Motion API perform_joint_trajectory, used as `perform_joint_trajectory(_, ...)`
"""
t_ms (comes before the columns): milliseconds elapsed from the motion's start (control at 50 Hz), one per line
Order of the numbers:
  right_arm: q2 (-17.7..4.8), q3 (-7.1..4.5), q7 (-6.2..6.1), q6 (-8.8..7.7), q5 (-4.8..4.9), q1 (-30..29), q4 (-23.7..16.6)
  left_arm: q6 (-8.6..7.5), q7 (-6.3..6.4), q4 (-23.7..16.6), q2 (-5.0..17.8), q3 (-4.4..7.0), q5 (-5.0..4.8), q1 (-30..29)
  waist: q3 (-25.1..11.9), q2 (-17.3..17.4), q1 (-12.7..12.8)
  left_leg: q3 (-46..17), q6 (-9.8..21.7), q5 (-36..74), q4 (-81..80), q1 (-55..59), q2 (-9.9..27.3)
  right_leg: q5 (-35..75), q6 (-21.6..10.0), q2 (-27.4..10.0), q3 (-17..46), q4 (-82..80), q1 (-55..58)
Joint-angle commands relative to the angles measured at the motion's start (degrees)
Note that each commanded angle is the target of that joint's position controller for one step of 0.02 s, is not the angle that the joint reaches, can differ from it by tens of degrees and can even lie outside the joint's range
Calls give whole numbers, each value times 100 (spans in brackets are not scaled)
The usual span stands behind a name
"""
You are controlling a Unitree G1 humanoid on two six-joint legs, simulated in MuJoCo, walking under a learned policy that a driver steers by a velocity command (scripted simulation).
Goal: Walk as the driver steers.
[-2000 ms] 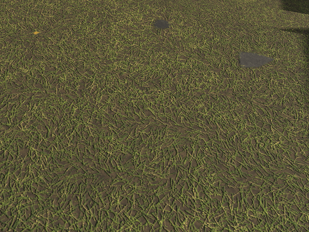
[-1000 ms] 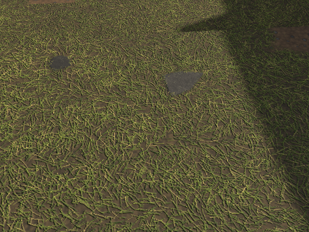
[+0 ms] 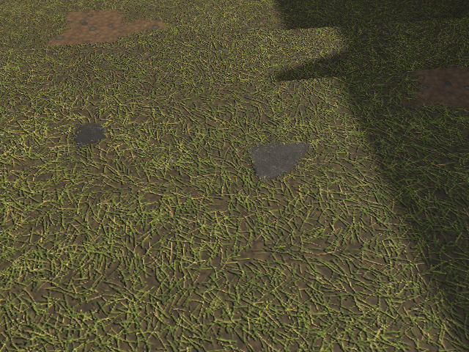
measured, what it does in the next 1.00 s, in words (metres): stands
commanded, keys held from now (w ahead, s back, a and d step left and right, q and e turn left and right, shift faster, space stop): no key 1.00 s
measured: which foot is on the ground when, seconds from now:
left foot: down 0.00-1.00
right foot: down 0.00-1.00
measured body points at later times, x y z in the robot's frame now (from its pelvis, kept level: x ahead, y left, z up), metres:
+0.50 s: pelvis +0.00 +0.01 +0.00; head +0.01 +0.01 +0.45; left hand +0.07 +0.26 -0.15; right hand -0.03 -0.22 -0.15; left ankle -0.06 +0.13 -0.73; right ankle +0.06 -0.10 -0.73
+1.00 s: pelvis +0.00 +0.01 +0.00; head +0.02 +0.01 +0.45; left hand +0.07 +0.26 -0.15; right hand -0.04 -0.21 -0.15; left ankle -0.06 +0.13 -0.73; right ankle +0.06 -0.10 -0.73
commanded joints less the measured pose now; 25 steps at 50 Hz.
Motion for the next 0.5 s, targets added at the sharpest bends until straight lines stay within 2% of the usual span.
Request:
perform_joint_trajectory(20, -544, -85, -17, -65, 0, 371, -85, -46, 23, -166, 621, 101, 0, -191, -16, -4, 31, -88, 119, 252, -671, -1066, 125, 164, -231, -369, 445, -509, 832)
perform_joint_trajectory(500, -268, -60, -25, -122, 24, 874, 73, -20, 70, 356, 474, 33, -21, 62, 40, 54, 67, -76, 171, 521, -747, -1078, 93, 595, -188, -311, 363, -435, 892)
